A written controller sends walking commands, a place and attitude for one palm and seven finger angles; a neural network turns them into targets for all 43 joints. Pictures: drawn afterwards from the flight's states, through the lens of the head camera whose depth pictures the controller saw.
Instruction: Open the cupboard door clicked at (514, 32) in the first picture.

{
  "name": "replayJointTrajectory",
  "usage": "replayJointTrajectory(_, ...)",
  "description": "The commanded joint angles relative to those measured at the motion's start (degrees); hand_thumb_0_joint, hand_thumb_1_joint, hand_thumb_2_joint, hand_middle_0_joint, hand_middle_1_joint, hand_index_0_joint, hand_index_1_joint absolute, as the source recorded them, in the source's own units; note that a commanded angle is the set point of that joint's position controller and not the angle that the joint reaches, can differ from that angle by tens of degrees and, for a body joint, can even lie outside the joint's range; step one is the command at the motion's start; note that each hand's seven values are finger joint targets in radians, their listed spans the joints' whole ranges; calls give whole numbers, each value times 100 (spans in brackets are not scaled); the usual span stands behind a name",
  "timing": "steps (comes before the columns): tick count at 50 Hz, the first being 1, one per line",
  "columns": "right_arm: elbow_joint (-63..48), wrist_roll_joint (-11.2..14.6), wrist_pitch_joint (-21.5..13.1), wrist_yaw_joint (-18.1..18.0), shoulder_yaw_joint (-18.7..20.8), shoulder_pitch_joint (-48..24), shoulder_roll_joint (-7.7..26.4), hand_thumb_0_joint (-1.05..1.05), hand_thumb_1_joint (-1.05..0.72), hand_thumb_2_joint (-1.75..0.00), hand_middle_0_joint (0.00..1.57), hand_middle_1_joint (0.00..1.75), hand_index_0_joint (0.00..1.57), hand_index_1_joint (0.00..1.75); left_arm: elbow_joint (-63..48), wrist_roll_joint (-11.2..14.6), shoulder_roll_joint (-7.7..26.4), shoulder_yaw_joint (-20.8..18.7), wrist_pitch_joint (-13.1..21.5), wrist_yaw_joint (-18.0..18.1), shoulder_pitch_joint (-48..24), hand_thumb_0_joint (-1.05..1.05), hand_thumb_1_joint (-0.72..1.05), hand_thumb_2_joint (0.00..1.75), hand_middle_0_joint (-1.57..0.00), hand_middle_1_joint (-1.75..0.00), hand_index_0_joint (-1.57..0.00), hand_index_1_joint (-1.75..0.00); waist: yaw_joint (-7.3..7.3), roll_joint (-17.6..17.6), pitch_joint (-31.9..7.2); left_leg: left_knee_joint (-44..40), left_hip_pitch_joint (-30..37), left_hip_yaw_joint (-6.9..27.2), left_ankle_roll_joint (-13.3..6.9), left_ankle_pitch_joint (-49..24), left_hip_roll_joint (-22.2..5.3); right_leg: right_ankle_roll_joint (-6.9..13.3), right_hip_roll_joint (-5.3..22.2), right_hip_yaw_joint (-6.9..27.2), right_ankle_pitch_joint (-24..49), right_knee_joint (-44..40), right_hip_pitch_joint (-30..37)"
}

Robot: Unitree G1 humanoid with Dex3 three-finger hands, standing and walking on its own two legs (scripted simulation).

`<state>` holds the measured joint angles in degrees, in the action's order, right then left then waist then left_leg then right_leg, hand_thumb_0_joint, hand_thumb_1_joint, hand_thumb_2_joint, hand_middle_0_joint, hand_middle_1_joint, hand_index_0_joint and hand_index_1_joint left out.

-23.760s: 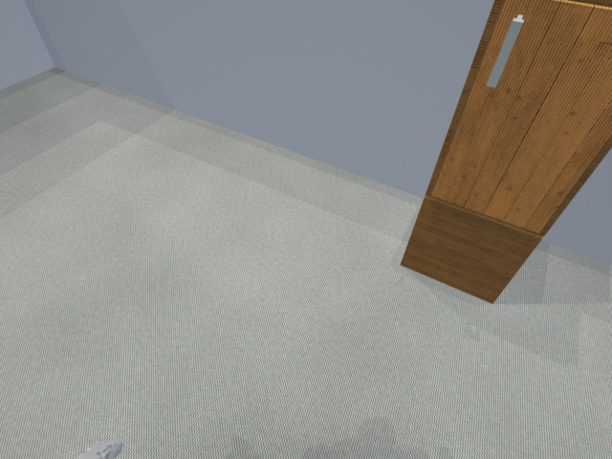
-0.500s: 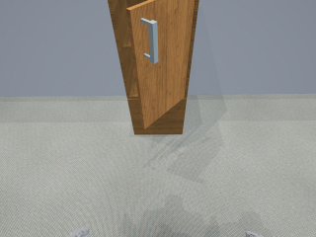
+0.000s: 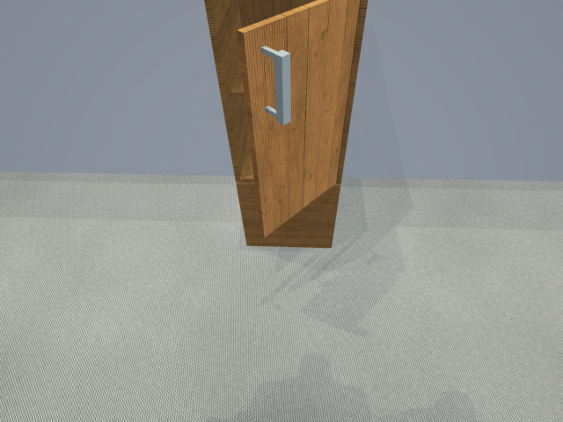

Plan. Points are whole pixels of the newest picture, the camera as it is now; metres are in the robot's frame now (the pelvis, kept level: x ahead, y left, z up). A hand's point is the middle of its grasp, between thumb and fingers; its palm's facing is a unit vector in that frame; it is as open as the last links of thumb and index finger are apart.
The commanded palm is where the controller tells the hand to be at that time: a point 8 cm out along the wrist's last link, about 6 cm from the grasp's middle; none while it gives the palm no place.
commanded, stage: let the arm hang, fingers relaxed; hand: left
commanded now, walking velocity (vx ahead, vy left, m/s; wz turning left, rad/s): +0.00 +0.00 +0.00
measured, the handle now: (275, 86) +0.69 +0.04 +0.13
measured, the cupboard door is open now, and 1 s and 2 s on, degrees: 47 47 47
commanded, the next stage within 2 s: look to check the result in 0.34 s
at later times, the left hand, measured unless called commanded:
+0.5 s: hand out of the picture +0.09 +0.22 -0.16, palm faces -0.03 -0.95 -0.30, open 7.4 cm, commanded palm none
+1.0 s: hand out of the picture +0.12 +0.23 -0.15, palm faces -0.04 -0.94 -0.34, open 7.4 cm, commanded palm none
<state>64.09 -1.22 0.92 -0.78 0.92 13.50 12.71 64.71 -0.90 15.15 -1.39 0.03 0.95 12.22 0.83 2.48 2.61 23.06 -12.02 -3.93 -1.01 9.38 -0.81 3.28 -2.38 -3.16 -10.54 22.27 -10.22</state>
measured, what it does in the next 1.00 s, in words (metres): stands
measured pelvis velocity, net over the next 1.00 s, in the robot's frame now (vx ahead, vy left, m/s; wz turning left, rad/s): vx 0.04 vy -0.01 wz -0.01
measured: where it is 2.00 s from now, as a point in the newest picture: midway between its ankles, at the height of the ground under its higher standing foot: outside the picture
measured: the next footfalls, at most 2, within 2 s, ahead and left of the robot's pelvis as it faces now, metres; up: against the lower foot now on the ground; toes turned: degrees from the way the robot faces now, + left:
right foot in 1.66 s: +0.03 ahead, -0.16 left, +0.00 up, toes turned -18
left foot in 1.96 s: +0.11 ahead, +0.08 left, +0.00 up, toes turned -27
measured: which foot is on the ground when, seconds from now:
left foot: down 0.00-1.00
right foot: down 0.00-1.00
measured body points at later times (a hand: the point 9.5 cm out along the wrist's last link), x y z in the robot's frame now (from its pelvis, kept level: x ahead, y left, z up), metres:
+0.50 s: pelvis +0.02 +0.00 +0.00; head +0.05 -0.01 +0.45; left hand +0.09 +0.27 -0.14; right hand +0.07 -0.27 -0.15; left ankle +0.04 +0.11 -0.74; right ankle +0.02 -0.08 -0.74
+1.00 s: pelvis +0.04 -0.01 +0.01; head +0.06 -0.02 +0.45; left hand +0.12 +0.28 -0.13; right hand +0.11 -0.30 -0.14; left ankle +0.04 +0.11 -0.74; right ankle +0.02 -0.08 -0.74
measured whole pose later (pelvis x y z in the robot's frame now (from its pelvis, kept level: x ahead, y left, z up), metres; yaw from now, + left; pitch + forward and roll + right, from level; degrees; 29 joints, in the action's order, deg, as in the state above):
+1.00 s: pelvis +0.04 -0.01 +0.01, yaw -1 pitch -1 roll +0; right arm 64.5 -0.9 0.0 -0.7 0.6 5.7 18.0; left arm 65.2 -0.9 17.9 -0.9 1.5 0.5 5.8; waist 0.8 1.0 3.0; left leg 16.7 -6.2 -4.4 0.1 9.7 -1.0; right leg 3.7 -3.0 -2.3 -11.1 16.7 -5.0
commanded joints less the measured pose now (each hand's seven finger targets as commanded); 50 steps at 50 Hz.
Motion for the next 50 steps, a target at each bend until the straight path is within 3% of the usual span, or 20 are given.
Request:
replayJointTrajectory(1, -196, 8, -94, -28, 128, 100, 879, 0, -90, -90, 20, 30, 20, 30, -221, 25, 878, -125, 148, 65, -92, 0, 90, 90, -20, -30, -20, -30, -18, -281, 150, -536, 94, 707, -133, 311, -545, 74, 856, 963, -658, -790, -298)
replayJointTrajectory(13, -210, 14, -181, -40, 122, -356, 1063, 0, -90, -90, 20, 30, 20, 30, -230, 23, 977, -134, 220, 58, -381, 0, 90, 90, -20, -30, -20, -30, -31, -67, -237, -650, 436, 724, -90, -484, -641, 21, 906, 841, 613, -624, 166)
replayJointTrajectory(20, -218, 14, -183, -38, 127, -524, 1204, 0, -90, -90, 20, 30, 20, 30, -210, 23, 1059, -133, 226, 42, -510, 0, 90, 90, -20, -30, -20, -30, -19, -62, -185, -753, 523, 725, -66, -402, -649, 24, 902, 870, 509, -740, 168)
replayJointTrajectory(31, -236, 33, -192, -42, 142, -689, 1420, 0, -90, -90, 20, 30, 20, 30, -174, 35, 1249, -139, 260, 42, -581, 0, 90, 90, -20, -30, -20, -30, -9, -204, -488, -699, 852, 684, -70, -786, -684, 12, 959, 890, 1137, -748, 366)
replayJointTrajectory(50, -261, 38, -180, -38, 134, -829, 1571, 0, -90, -90, 20, 30, 20, 30, -220, 40, 1428, -143, 275, 56, -713, 0, 90, 90, -20, -30, -20, -30, -5, -192, -459, -704, 958, 633, -34, -950, -689, -39, 989, 962, 1605, -799, 497)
